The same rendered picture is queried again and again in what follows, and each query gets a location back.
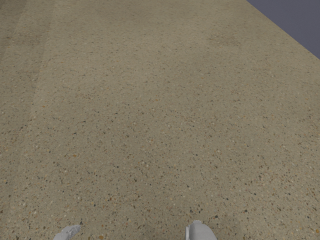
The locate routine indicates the robot right shin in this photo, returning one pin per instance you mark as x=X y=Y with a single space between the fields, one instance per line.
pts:
x=197 y=221

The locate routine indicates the robot left hand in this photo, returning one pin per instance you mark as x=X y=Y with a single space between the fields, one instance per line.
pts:
x=68 y=232

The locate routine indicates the robot right thigh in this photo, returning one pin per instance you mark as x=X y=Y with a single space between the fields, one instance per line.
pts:
x=199 y=231

